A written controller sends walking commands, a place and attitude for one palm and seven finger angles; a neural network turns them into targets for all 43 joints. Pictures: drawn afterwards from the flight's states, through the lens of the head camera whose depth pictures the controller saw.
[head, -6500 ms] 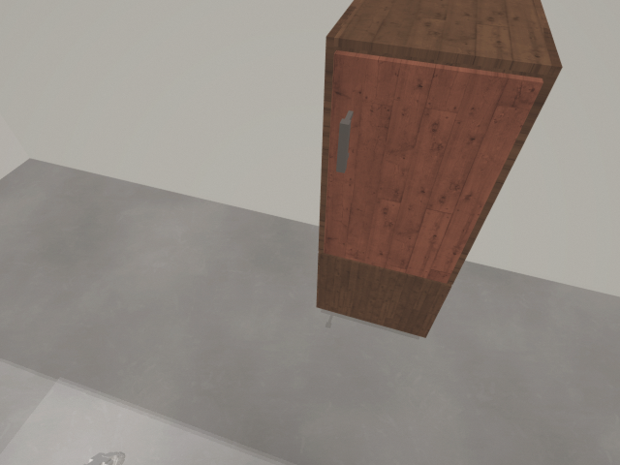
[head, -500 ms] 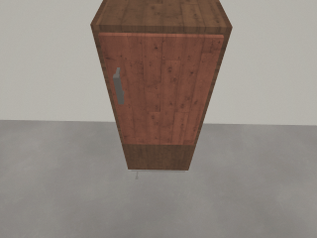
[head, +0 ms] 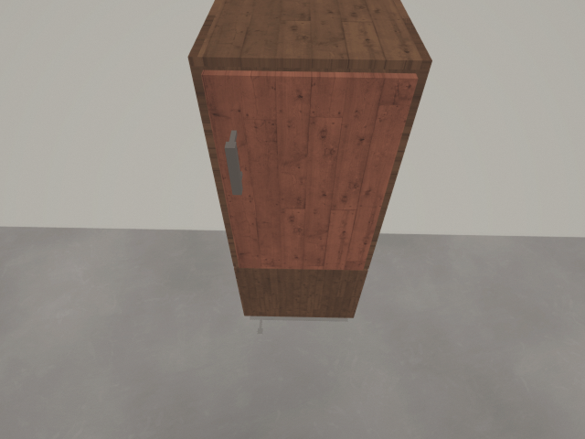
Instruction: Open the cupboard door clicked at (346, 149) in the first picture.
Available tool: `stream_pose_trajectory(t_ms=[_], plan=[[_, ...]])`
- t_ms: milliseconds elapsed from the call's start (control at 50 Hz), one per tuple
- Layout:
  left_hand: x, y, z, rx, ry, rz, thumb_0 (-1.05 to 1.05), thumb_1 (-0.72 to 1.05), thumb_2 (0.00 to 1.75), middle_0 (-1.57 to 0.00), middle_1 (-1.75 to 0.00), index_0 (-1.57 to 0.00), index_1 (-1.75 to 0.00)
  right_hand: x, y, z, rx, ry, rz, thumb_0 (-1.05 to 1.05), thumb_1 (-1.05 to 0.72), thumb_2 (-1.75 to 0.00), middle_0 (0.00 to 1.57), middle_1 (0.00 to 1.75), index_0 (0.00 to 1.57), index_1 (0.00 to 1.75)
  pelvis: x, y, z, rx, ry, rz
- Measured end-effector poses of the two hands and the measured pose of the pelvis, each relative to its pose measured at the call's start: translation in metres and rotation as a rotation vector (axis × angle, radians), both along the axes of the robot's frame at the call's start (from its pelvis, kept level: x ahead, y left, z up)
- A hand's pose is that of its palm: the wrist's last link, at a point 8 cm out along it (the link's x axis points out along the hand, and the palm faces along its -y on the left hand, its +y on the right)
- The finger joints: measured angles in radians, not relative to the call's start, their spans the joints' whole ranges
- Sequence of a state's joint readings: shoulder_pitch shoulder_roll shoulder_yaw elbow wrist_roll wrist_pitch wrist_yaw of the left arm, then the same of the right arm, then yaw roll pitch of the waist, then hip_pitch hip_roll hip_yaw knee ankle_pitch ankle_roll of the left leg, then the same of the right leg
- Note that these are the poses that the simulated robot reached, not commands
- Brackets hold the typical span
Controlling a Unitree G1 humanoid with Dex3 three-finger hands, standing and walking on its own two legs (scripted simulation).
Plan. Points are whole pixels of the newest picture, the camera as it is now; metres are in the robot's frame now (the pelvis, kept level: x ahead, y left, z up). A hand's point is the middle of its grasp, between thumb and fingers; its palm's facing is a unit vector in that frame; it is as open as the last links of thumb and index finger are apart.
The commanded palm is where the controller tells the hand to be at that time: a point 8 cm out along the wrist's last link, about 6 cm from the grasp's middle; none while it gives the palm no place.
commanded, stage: look again from close up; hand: left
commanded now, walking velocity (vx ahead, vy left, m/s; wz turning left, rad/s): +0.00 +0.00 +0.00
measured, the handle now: (235, 163) +0.60 +0.15 +0.01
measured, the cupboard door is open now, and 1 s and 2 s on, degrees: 0 0 0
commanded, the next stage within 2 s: shuffle to correct the standing spot in 0.54 s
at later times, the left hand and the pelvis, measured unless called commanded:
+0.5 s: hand out of the picture +0.05 +0.16 -0.17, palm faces -0.01 -0.98 -0.21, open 7.4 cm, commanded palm none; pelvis +0.02 -0.02 +0.00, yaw +0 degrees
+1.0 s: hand out of the picture +0.03 +0.13 -0.19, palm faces +0.03 -0.99 -0.17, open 7.4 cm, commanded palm none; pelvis +0.07 -0.03 -0.01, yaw +0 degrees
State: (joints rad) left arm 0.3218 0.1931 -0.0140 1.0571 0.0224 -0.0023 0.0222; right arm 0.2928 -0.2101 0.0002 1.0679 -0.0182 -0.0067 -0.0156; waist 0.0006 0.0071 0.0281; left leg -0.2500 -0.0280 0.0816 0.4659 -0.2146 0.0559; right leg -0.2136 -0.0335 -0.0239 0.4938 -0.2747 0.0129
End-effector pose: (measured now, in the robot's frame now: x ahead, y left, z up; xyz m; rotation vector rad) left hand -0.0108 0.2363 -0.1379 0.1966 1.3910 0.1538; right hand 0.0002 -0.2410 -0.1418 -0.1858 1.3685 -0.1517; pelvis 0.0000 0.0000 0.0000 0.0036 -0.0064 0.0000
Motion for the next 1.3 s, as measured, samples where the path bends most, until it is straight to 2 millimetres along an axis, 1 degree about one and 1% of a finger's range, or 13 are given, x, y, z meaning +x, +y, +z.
stream_pose_trajectory(t_ms=[80, 160, 380, 500, 620, 740, 920, 980, 1040, 1100, 1180, 1240, 1300], plan=[[0.002, -0.004, -0.001, -0.005, 0.015, -0.002, 0.01, 0.91, 0.89, -0.2, -0.3, -0.2, -0.3, -0.005, -0.003, 0.001, -0.005, 0.03, -0.009, 0.01, -0.91, -0.9, 0.2, 0.3, 0.2, 0.3, 0.003, -0.002, 0.0, 0.001, 0.0, -0.001], [0.011, -0.009, -0.003, -0.012, 0.008, -0.007, 0.01, 0.91, 0.89, -0.2, -0.3, -0.2, -0.3, -0.001, -0.004, 0.001, -0.005, 0.029, -0.013, 0.01, -0.91, -0.9, 0.2, 0.3, 0.2, 0.3, 0.007, -0.005, 0.001, 0.001, -0.003, -0.003], [0.05, -0.021, -0.004, -0.022, -0.076, -0.025, 0.01, 0.91, 0.89, -0.2, -0.3, -0.2, -0.3, 0.036, -0.002, 0.0, 0.015, -0.051, -0.002, 0.0, -0.91, -0.9, 0.2, 0.3, 0.2, 0.3, 0.017, -0.013, 0.001, 0.004, -0.011, -0.006], [0.06, -0.024, -0.002, -0.019, -0.096, -0.026, 0.01, 0.91, 0.89, -0.2, -0.3, -0.2, -0.3, 0.05, -0.003, 0.0, 0.021, -0.074, 0.005, 0.0, -0.91, -0.9, 0.2, 0.3, 0.2, 0.3, 0.021, -0.017, 0.001, 0.006, -0.009, -0.006], [0.06, -0.024, -0.001, -0.011, -0.082, -0.022, 0.01, 0.91, 0.89, -0.2, -0.3, -0.2, -0.3, 0.054, -0.01, 0.0, 0.015, -0.064, 0.008, 0.0, -0.91, -0.9, 0.21, 0.3, 0.2, 0.3, 0.024, -0.02, 0.002, 0.007, -0.004, -0.005], [0.052, -0.026, -0.004, -0.008, -0.05, -0.009, 0.01, 0.91, 0.89, -0.2, -0.3, -0.2, -0.3, 0.05, -0.018, -0.001, 0.004, -0.036, 0.006, 0.0, -0.91, -0.9, 0.2, 0.3, 0.2, 0.3, 0.03, -0.024, 0.0, 0.007, -0.003, -0.004], [0.034, -0.045, -0.018, -0.053, 0.054, 0.034, 0.01, 0.91, 0.89, -0.2, -0.3, -0.2, -0.3, 0.042, -0.016, -0.01, 0.013, 0.042, -0.02, 0.0, -0.91, -0.9, 0.2, 0.3, 0.2, 0.3, 0.056, -0.031, -0.01, 0.0, 0.004, -0.003], [0.033, -0.052, -0.021, -0.061, 0.081, 0.049, 0.01, 0.91, 0.89, -0.2, -0.3, -0.2, -0.3, 0.045, -0.012, -0.012, 0.014, 0.062, -0.028, 0.0, -0.91, -0.9, 0.2, 0.3, 0.2, 0.3, 0.065, -0.032, -0.012, -0.001, 0.005, -0.003], [0.037, -0.057, -0.02, -0.065, 0.089, 0.058, 0.01, 0.91, 0.89, -0.2, -0.3, -0.2, -0.3, 0.052, -0.009, -0.011, 0.016, 0.063, -0.039, 0.0, -0.91, -0.9, 0.2, 0.3, 0.2, 0.3, 0.069, -0.033, -0.01, 0.003, 0.006, -0.001], [0.047, -0.057, -0.015, -0.056, 0.066, 0.06, 0.01, 0.91, 0.89, -0.2, -0.3, -0.2, -0.3, 0.063, -0.007, -0.007, 0.016, 0.042, -0.042, 0.0, -0.91, -0.9, 0.2, 0.3, 0.2, 0.3, 0.069, -0.033, -0.005, 0.008, 0.009, 0.0], [0.066, -0.051, -0.007, -0.029, 0.004, 0.05, 0.01, 0.91, 0.89, -0.21, -0.3, -0.2, -0.3, 0.073, -0.013, -0.004, 0.005, 0.005, -0.041, 0.01, -0.92, -0.9, 0.21, 0.3, 0.21, 0.3, 0.064, -0.032, 0.0, 0.013, 0.013, -0.001], [0.076, -0.042, -0.005, 0.002, -0.039, 0.032, 0.01, 0.91, 0.89, -0.21, -0.3, -0.2, -0.3, 0.079, -0.017, -0.005, 0.004, -0.033, -0.04, 0.01, -0.92, -0.9, 0.21, 0.3, 0.2, 0.3, 0.058, -0.033, -0.002, 0.019, 0.019, -0.006], [0.082, -0.035, -0.005, 0.03, -0.09, -0.003, 0.01, 0.91, 0.89, -0.21, -0.3, -0.2, -0.3, 0.086, -0.021, -0.008, 0.01, -0.083, -0.039, 0.01, -0.92, -0.9, 0.2, 0.3, 0.2, 0.3, 0.046, -0.031, -0.007, -0.004, 0.027, -0.014]])
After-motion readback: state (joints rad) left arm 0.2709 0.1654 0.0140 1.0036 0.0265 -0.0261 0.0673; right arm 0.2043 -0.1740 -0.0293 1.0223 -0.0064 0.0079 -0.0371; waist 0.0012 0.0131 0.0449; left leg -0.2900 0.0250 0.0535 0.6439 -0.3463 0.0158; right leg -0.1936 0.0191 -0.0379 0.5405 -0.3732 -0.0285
